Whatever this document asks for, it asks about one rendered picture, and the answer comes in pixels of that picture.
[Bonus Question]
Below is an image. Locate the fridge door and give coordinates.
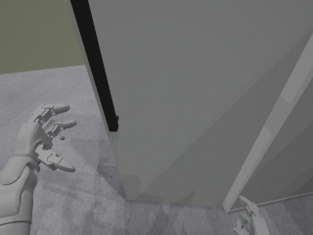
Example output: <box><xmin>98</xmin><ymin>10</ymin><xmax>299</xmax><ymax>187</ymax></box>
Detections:
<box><xmin>65</xmin><ymin>0</ymin><xmax>313</xmax><ymax>208</ymax></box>

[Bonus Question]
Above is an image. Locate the left robot forearm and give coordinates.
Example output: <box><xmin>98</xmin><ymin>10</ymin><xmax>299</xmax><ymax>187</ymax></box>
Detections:
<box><xmin>0</xmin><ymin>156</ymin><xmax>41</xmax><ymax>235</ymax></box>

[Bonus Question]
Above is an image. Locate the handle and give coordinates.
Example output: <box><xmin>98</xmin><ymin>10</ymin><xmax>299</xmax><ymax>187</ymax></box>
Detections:
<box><xmin>70</xmin><ymin>0</ymin><xmax>119</xmax><ymax>132</ymax></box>

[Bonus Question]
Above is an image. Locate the right robot hand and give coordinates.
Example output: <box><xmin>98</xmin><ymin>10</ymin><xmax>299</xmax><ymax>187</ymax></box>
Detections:
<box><xmin>233</xmin><ymin>195</ymin><xmax>271</xmax><ymax>235</ymax></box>

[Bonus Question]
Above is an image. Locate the left robot hand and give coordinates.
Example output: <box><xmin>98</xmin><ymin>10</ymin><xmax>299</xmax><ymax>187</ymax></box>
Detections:
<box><xmin>14</xmin><ymin>103</ymin><xmax>77</xmax><ymax>172</ymax></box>

